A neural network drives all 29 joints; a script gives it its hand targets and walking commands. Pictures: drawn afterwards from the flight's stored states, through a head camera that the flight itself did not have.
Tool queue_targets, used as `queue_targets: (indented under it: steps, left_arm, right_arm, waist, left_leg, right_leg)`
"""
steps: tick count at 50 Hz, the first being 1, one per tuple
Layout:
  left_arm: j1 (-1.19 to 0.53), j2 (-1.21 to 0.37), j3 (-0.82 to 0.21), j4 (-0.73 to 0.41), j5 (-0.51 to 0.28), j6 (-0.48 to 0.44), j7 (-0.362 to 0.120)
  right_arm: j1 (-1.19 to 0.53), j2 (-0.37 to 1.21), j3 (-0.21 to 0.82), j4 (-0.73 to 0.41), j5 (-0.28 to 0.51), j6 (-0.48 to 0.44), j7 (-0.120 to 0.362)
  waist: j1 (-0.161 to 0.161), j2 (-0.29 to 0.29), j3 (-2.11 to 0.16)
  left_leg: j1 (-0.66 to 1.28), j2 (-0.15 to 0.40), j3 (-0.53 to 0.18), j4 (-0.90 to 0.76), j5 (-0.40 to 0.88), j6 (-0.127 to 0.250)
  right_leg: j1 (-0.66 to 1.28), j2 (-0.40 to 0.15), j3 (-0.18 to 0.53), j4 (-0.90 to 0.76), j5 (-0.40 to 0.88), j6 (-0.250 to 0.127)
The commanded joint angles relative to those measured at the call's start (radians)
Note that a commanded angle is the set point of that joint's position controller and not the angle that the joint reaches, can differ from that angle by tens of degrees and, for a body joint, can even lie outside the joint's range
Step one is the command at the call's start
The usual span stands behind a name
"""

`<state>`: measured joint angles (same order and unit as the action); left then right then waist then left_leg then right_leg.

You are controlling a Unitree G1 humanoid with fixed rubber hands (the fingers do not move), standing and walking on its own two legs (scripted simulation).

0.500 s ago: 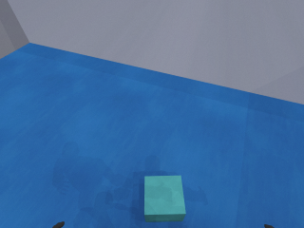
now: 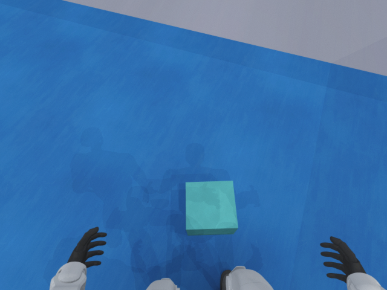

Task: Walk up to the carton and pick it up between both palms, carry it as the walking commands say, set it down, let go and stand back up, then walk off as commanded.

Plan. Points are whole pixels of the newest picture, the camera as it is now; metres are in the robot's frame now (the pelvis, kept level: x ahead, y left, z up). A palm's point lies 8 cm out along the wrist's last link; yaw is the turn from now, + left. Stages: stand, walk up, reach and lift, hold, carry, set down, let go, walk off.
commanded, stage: reach and lift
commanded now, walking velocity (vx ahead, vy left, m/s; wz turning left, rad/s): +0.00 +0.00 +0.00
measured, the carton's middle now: (209, 208) +0.44 -0.04 -0.68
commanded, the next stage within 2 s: none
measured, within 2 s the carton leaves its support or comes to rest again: neither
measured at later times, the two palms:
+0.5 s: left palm (110, 217) +0.29 +0.24 -0.16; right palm (308, 212) +0.29 -0.26 -0.15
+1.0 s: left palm (140, 165) +0.45 +0.19 -0.20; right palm (276, 163) +0.45 -0.23 -0.20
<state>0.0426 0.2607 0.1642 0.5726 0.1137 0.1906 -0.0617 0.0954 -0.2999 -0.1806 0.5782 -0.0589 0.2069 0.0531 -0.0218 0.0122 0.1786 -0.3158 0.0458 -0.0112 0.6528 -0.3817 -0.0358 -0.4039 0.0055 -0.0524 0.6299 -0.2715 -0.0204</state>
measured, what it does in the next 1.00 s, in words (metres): lowers itself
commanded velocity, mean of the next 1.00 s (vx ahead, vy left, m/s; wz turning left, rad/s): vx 0.00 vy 0.00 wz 0.00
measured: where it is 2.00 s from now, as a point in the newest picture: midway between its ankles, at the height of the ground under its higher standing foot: outside the picture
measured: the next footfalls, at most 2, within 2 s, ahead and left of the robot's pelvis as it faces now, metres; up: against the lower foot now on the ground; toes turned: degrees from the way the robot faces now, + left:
none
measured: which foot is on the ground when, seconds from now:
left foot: down 0.00-1.00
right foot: down 0.00-1.00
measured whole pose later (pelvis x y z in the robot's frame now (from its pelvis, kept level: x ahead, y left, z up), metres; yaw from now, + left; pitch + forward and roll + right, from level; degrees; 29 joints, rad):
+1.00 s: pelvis -0.10 +0.01 -0.10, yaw +1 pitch +30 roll +2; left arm -1.25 0.34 0.22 0.71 -0.09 0.28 0.11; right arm -1.31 -0.39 -0.28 0.80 0.05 0.24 0.01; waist -0.04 0.02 0.37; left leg -1.28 0.00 0.01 1.13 -0.38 -0.02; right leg -1.37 -0.04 0.00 1.08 -0.24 -0.01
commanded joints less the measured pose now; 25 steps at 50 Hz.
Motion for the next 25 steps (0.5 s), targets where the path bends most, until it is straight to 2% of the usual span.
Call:
queue_targets:
  steps: [1, 2, 3, 4, 5, 6, 7, 8, 9, 10, 11, 12, 13, 14, 15, 16, 17, 18, 19, 20, 21, 22, 23, 24, 25]
  left_arm:
    - [-0.262, 0.123, -0.012, -0.2, -0.091, -0.031, 0.021]
    - [-0.362, 0.143, -0.015, -0.21, -0.114, -0.025, 0.034]
    - [-0.29, 0.155, 0.014, -0.165, -0.108, -0.017, 0.051]
    - [-0.286, 0.125, -0.011, -0.174, -0.145, -0.01, 0.056]
    - [-0.315, 0.168, 0.01, -0.155, -0.125, -0.001, 0.064]
    - [-0.271, 0.152, -0.003, -0.135, -0.14, 0.006, 0.066]
    - [-0.251, 0.149, -0.001, -0.118, -0.126, 0.011, 0.074]
    - [-0.228, 0.164, 0.026, -0.064, -0.105, 0.014, 0.074]
    - [-0.204, 0.176, 0.032, 0.001, -0.098, 0.017, 0.075]
    - [-0.247, 0.149, 0.026, 0.01, -0.099, 0.021, 0.078]
    - [-0.247, 0.146, 0.048, 0.04, -0.1, 0.024, 0.077]
    - [-0.277, 0.153, 0.063, 0.043, -0.084, 0.018, 0.082]
    - [-0.328, 0.119, 0.03, 0.019, -0.128, 0.003, 0.075]
    - [-0.326, 0.111, 0.031, 0.062, -0.125, -0.005, 0.071]
    - [-0.347, 0.124, 0.054, 0.02, -0.12, -0.018, 0.069]
    - [-0.364, 0.124, 0.044, -0.018, -0.158, -0.03, 0.07]
    - [-0.417, 0.127, 0.033, -0.056, -0.171, -0.034, 0.075]
    - [-0.494, 0.141, 0.021, -0.099, -0.19, -0.053, 0.076]
    - [-0.591, 0.142, -0.005, -0.146, -0.195, -0.055, 0.079]
    - [-0.662, 0.178, 0.015, -0.138, -0.177, -0.035, 0.081]
    - [-0.719, 0.196, -0.01, -0.129, -0.168, -0.012, 0.089]
    - [-0.856, 0.21, 0.009, -0.176, -0.165, -0.001, 0.098]
    - [-0.9, 0.197, -0.019, -0.163, -0.181, 0.017, 0.1]
    - [-0.997, 0.207, -0.016, -0.197, -0.174, 0.038, 0.113]
    - [-0.958, 0.161, -0.039, -0.111, -0.19, 0.08, 0.115]
  right_arm:
    - [-0.317, -0.171, 0.02, -0.223, 0.098, -0.047, 0.007]
    - [-0.377, -0.18, 0.015, -0.19, 0.112, -0.046, 0.013]
    - [-0.305, -0.209, -0.018, -0.129, 0.08, -0.036, 0.013]
    - [-0.283, -0.204, -0.03, -0.098, 0.069, -0.022, 0.011]
    - [-0.289, -0.203, -0.024, -0.072, 0.073, -0.012, 0.008]
    - [-0.275, -0.185, 0.003, -0.039, 0.082, -0.004, 0.001]
    - [-0.239, -0.149, 0.016, -0.01, 0.103, 0.011, 0.001]
    - [-0.241, -0.162, -0.009, -0.026, 0.079, 0.003, -0.004]
    - [-0.249, -0.172, -0.017, -0.002, 0.089, 0.003, -0.013]
    - [-0.277, -0.147, -0.029, 0.015, 0.085, -0.002, -0.014]
    - [-0.323, -0.183, -0.047, 0.02, 0.071, -0.006, -0.019]
    - [-0.349, -0.176, -0.03, 0.0, 0.088, -0.01, -0.02]
    - [-0.423, -0.184, -0.043, -0.035, 0.092, -0.032, -0.019]
    - [-0.419, -0.164, -0.035, -0.044, 0.094, -0.04, -0.027]
    - [-0.469, -0.203, -0.064, -0.106, 0.093, -0.053, -0.028]
    - [-0.478, -0.202, -0.062, -0.147, 0.09, -0.061, -0.033]
    - [-0.515, -0.204, -0.065, -0.148, 0.11, -0.065, -0.034]
    - [-0.565, -0.179, -0.029, -0.143, 0.127, -0.067, -0.03]
    - [-0.612, -0.172, -0.032, -0.129, 0.14, -0.068, -0.03]
    - [-0.709, -0.204, -0.033, -0.132, 0.131, -0.05, -0.029]
    - [-0.705, -0.24, -0.081, -0.038, 0.109, -0.026, -0.028]
    - [-0.842, -0.247, -0.081, -0.067, 0.121, -0.015, -0.019]
    - [-0.864, -0.26, -0.093, -0.025, 0.116, -0.01, -0.013]
    - [-0.948, -0.282, -0.098, -0.034, 0.144, 0.005, -0.009]
    - [-0.941, -0.259, -0.095, 0.011, 0.143, 0.034, 0.001]
  waist:
    - [-0.012, 0.043, -0.4]
    - [-0.016, 0.032, -0.382]
    - [-0.038, -0.04, -0.423]
    - [-0.064, -0.056, -0.528]
    - [-0.048, -0.042, -0.524]
    - [-0.028, -0.057, -0.586]
    - [-0.009, 0.014, -0.635]
    - [-0.014, -0.037, -0.695]
    - [0.0, -0.045, -0.695]
    - [-0.02, -0.012, -0.708]
    - [-0.004, -0.029, -0.712]
    - [0.013, -0.014, -0.714]
    - [-0.019, -0.048, -0.764]
    - [-0.019, -0.055, -0.795]
    - [0.003, -0.018, -0.906]
    - [-0.018, -0.082, -0.987]
    - [-0.028, -0.032, -1.006]
    - [-0.034, -0.077, -0.982]
    - [-0.043, -0.013, -1.012]
    - [-0.026, -0.05, -1.006]
    - [-0.072, -0.007, -0.954]
    - [-0.057, 0.007, -0.923]
    - [-0.076, -0.001, -0.865]
    - [-0.057, 0.059, -0.915]
    - [-0.081, 0.024, -0.866]
  left_leg:
    - [-0.247, -0.062, 0.009, 0.015, 0.209, 0.023]
    - [-0.284, -0.057, 0.001, 0.038, 0.2, 0.018]
    - [-0.309, -0.062, 0.009, 0.057, 0.254, 0.009]
    - [-0.332, -0.064, 0.007, 0.087, 0.301, 0.007]
    - [-0.343, -0.069, 0.014, 0.101, 0.291, 0.001]
    - [-0.365, -0.068, 0.007, 0.133, 0.335, 0.001]
    - [-0.336, -0.07, 0.005, 0.167, 0.411, -0.003]
    - [-0.359, -0.082, 0.004, 0.166, 0.43, -0.003]
    - [-0.425, -0.09, 0.014, 0.179, 0.453, -0.003]
    - [-0.443, -0.093, 0.008, 0.181, 0.508, -0.007]
    - [-0.502, -0.097, 0.014, 0.186, 0.46, -0.001]
    - [-0.506, -0.106, 0.015, 0.19, 0.464, -0.004]
    - [-0.55, -0.1, -0.002, 0.206, 0.484, 0.0]
    - [-0.605, -0.11, 0.008, 0.208, 0.472, 0.001]
    - [-0.602, -0.114, 0.011, 0.233, 0.502, -0.001]
    - [-0.648, -0.116, 0.008, 0.241, 0.451, 0.015]
    - [-0.647, -0.113, -0.003, 0.241, 0.446, 0.013]
    - [-0.713, -0.113, 0.001, 0.244, 0.445, 0.014]
    - [-0.693, -0.104, -0.011, 0.257, 0.478, 0.008]
    - [-0.669, -0.106, -0.011, 0.262, 0.384, 0.007]
    - [-0.58, -0.09, -0.01, 0.258, 0.353, -0.009]
    - [-0.577, -0.077, -0.022, 0.233, 0.227, 0.001]
    - [-0.531, -0.069, -0.023, 0.242, 0.204, -0.002]
    - [-0.478, -0.058, -0.03, 0.248, 0.204, -0.017]
    - [-0.465, -0.061, -0.025, 0.227, 0.096, -0.013]
  right_leg:
    - [0.16, 0.029, 0.065, 0.09, 0.266, 0.031]
    - [0.092, 0.031, 0.066, 0.121, 0.242, 0.04]
    - [0.081, 0.043, 0.059, 0.148, 0.307, 0.05]
    - [0.111, 0.04, 0.069, 0.179, 0.41, 0.038]
    - [0.114, 0.027, 0.071, 0.201, 0.426, 0.043]
    - [0.093, 0.019, 0.08, 0.215, 0.472, 0.043]
    - [0.082, 0.013, 0.081, 0.253, 0.502, 0.041]
    - [0.11, 0.021, 0.081, 0.258, 0.562, 0.048]
    - [0.121, 0.015, 0.095, 0.27, 0.646, 0.051]
    - [0.074, 0.015, 0.096, 0.27, 0.685, 0.049]
    - [0.104, 0.013, 0.108, 0.277, 0.672, 0.047]
    - [0.055, 0.013, 0.103, 0.282, 0.66, 0.042]
    - [0.057, 0.021, 0.103, 0.302, 0.7, 0.034]
    - [0.091, 0.015, 0.118, 0.313, 0.757, 0.034]
    - [0.139, 0.019, 0.118, 0.336, 0.785, 0.036]
    - [0.217, 0.01, 0.13, 0.361, 0.854, 0.028]
    - [0.211, 0.011, 0.138, 0.36, 0.837, 0.02]
    - [0.171, 0.015, 0.132, 0.374, 0.821, 0.026]
    - [0.092, 0.016, 0.131, 0.372, 0.79, 0.024]
    - [0.044, 0.023, 0.11, 0.363, 0.646, 0.042]
    - [-0.107, 0.033, 0.075, 0.338, 0.515, 0.039]
    - [-0.17, 0.024, 0.077, 0.321, 0.342, 0.043]
    - [-0.283, 0.027, 0.046, 0.312, 0.259, 0.036]
    - [-0.363, 0.023, 0.04, 0.3, 0.212, 0.036]
    - [-0.372, 0.027, 0.017, 0.278, 0.12, 0.031]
